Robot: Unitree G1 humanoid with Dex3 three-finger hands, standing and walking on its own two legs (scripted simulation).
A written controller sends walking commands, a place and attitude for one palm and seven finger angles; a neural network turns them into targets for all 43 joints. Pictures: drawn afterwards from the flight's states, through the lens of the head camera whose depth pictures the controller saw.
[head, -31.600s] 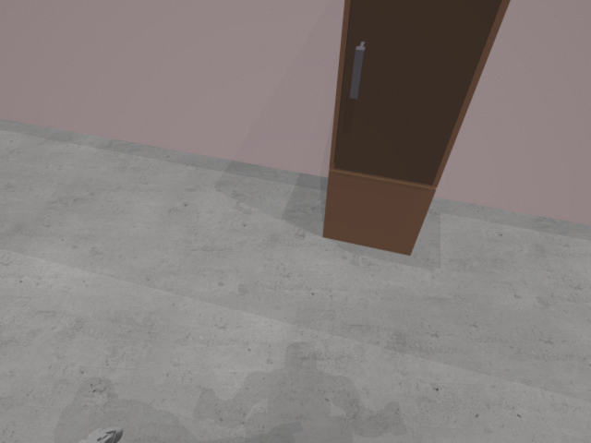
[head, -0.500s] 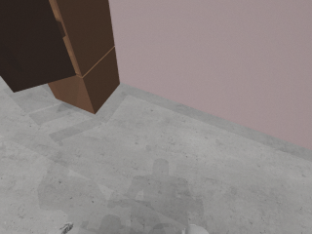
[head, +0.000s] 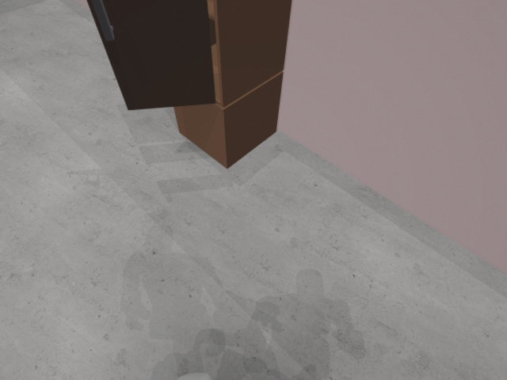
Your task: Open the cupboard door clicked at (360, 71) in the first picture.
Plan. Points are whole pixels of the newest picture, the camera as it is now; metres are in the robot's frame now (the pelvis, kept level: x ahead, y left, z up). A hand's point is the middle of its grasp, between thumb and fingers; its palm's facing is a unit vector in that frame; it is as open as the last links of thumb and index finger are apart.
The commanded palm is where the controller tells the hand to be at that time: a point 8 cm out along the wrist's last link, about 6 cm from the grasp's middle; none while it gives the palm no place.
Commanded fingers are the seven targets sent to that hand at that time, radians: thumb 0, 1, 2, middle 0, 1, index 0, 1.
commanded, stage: turn to face it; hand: left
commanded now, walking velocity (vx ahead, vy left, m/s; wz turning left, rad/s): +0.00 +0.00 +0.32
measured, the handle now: (103, 12) +1.03 +0.51 +0.04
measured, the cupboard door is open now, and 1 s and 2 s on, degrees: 52 52 52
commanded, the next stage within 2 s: take the last steps up to it in 0.28 s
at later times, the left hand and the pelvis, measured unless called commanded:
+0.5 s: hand out of the picture +0.04 +0.18 -0.15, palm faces +0.17 -0.95 -0.25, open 7.4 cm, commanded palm none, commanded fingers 0.00 0.90 0.90 -0.20 -0.30 -0.20 -0.30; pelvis -0.01 -0.02 +0.00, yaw +8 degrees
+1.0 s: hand out of the picture -0.05 +0.23 -0.18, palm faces +0.31 -0.94 -0.15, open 7.4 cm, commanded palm none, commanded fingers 0.00 0.90 0.90 -0.20 -0.30 -0.20 -0.30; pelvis +0.07 +0.08 +0.00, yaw +13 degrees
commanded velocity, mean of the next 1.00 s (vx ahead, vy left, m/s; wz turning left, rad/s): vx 0.19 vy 0.05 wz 0.14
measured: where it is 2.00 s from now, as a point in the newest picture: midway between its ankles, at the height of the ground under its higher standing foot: (215, 319)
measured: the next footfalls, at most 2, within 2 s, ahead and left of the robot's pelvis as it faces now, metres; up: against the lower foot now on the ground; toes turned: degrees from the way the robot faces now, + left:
left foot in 0.02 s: +0.04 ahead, +0.12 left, +0.00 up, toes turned +5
right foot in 0.42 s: +0.04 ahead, -0.13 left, +0.00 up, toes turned +3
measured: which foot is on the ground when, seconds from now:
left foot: up 0.00-0.00, down 0.02-0.42, up 0.44-0.88, down 0.90-1.00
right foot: down 0.00-0.02, up 0.04-0.40, down 0.42-0.90, up 0.92-1.00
